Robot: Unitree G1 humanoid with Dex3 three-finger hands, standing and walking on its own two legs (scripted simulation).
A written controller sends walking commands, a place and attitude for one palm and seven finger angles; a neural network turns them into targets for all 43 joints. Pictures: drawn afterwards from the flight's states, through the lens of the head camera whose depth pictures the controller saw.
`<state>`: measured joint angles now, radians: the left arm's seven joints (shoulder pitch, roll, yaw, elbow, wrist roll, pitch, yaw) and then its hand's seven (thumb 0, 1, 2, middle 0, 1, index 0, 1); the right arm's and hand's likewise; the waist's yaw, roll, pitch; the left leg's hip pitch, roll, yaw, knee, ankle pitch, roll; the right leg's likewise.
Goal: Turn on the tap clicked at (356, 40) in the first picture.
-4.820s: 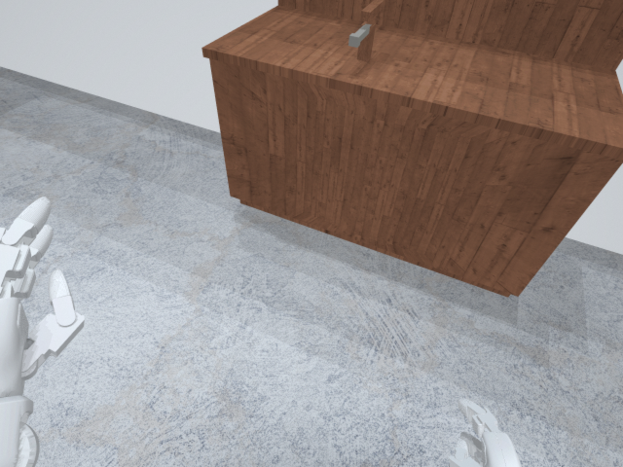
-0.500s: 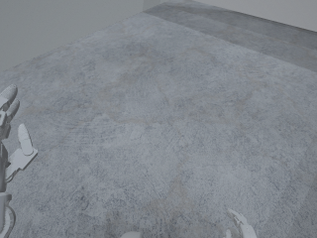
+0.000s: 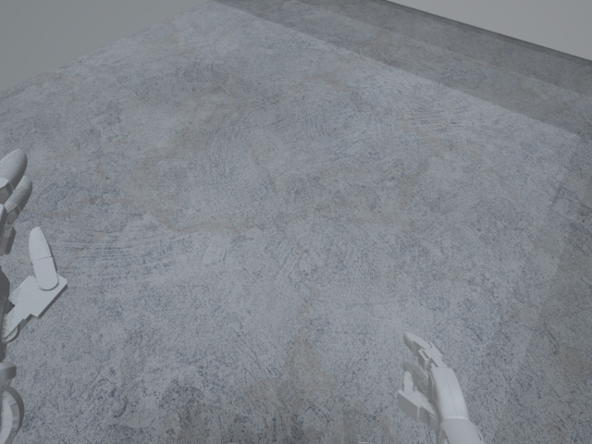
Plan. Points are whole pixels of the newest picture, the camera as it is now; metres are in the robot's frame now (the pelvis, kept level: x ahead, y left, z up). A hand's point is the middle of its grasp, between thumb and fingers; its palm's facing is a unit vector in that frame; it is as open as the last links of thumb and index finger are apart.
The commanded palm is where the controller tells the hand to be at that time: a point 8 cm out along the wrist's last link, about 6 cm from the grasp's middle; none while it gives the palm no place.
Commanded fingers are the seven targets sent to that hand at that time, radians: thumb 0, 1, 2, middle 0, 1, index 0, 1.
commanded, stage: turn to face it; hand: left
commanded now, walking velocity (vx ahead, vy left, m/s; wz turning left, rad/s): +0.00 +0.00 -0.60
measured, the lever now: out of the picture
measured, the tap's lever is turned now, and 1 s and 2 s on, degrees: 0 0 0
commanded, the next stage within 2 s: none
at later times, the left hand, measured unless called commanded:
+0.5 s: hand (159, 258) +0.25 +0.16 +0.18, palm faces +0.17 -0.89 -0.41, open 7.4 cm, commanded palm +0.21 +0.21 +0.18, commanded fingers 0.00 0.90 0.90 -0.20 -0.30 -0.20 -0.30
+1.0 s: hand (304, 298) +0.23 +0.02 +0.17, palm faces -0.21 -0.82 -0.53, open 7.4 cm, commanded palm +0.20 +0.11 +0.18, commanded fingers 0.00 0.90 0.90 -0.20 -0.30 -0.20 -0.30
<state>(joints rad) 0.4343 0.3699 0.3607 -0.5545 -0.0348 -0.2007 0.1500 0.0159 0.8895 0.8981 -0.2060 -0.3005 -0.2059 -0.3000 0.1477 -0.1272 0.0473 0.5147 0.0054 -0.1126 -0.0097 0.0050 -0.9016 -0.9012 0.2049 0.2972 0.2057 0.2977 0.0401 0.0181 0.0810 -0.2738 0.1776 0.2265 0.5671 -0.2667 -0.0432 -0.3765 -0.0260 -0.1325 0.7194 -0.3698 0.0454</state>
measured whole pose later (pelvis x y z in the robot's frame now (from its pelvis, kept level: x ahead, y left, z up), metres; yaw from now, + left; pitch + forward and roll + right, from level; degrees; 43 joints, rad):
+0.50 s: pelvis -0.02 -0.01 +0.00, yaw -15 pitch +2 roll +2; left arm 0.50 0.39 0.37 -0.58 -0.05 -0.18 0.16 0.01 0.88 0.90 -0.21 -0.30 -0.21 -0.30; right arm 0.19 -0.28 -0.03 0.55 0.02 0.03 -0.03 0.01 -0.91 -0.90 0.20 0.30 0.20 0.30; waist 0.01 -0.04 0.02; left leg -0.29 0.03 0.05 0.60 -0.41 -0.06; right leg -0.39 0.10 0.07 0.49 -0.13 -0.08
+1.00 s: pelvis -0.09 -0.03 +0.00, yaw -35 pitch +0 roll +0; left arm 0.53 0.42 0.41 -0.63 -0.06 -0.20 0.14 0.01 0.88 0.90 -0.22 -0.30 -0.22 -0.30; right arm 0.13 -0.22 0.00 0.57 0.02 0.03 0.00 0.01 -0.90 -0.90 0.21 0.30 0.21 0.30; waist -0.02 0.02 0.16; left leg -0.47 0.10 0.05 1.09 -0.49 -0.10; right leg -0.37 0.03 -0.02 0.59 -0.23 -0.05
